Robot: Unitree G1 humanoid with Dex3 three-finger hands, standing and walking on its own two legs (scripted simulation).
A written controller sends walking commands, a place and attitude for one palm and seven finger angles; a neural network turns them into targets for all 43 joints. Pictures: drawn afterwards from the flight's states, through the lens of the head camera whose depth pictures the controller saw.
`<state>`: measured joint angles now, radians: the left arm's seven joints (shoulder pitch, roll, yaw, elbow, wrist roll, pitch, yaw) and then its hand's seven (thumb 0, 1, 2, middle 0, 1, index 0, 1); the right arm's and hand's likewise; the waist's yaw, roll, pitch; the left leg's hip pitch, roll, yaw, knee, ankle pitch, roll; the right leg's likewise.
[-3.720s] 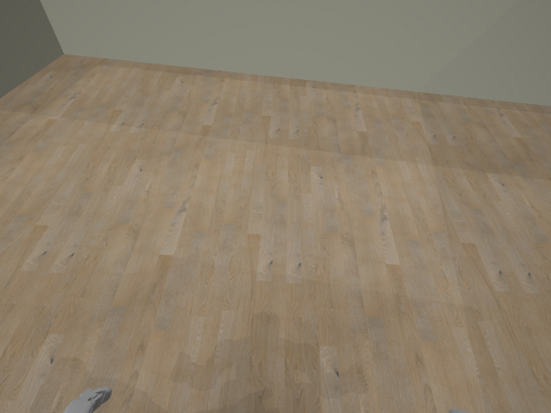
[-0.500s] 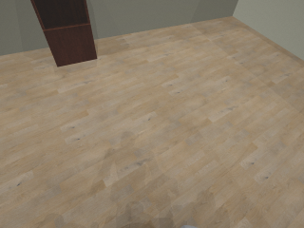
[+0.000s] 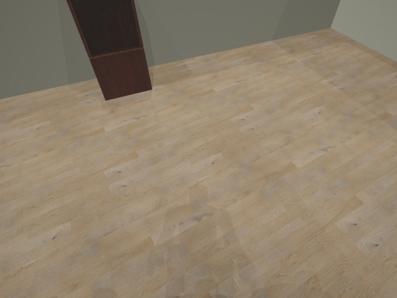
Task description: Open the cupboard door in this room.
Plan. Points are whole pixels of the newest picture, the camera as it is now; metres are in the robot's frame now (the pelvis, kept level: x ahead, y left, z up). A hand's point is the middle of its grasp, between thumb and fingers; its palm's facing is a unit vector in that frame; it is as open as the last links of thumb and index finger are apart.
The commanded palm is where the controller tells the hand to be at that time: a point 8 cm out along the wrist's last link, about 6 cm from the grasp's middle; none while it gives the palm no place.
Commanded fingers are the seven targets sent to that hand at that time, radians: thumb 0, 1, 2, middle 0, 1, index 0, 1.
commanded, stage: stand and wait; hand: left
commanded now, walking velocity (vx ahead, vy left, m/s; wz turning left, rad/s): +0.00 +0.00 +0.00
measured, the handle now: out of the picture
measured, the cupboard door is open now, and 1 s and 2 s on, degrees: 0 0 0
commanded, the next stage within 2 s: turn or walk to find it in 0.10 s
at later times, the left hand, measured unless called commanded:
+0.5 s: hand out of the picture -0.05 +0.22 -0.18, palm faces +0.11 -0.97 -0.22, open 7.4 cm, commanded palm none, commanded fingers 0.00 0.90 0.90 -0.20 -0.30 -0.20 -0.30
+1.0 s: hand out of the picture +0.00 +0.26 -0.16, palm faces +0.25 -0.94 -0.23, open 7.4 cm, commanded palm none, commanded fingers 0.00 0.90 0.90 -0.20 -0.30 -0.20 -0.30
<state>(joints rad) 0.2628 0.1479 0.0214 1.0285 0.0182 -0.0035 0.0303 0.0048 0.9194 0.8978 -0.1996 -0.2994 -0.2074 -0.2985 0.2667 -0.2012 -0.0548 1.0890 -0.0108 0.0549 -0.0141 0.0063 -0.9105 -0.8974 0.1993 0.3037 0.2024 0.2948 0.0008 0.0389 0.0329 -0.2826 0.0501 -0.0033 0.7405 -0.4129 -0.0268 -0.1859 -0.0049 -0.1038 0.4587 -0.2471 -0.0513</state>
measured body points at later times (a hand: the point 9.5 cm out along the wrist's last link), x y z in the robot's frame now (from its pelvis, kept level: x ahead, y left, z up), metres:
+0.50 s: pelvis -0.04 +0.03 +0.00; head -0.03 +0.03 +0.45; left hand -0.06 +0.27 -0.16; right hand -0.01 -0.20 -0.16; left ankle -0.02 +0.15 -0.74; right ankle +0.00 -0.09 -0.74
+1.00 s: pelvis -0.06 +0.04 +0.00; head -0.03 +0.05 +0.45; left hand -0.01 +0.31 -0.14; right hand +0.03 -0.18 -0.15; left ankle -0.04 +0.15 -0.74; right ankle -0.05 -0.10 -0.69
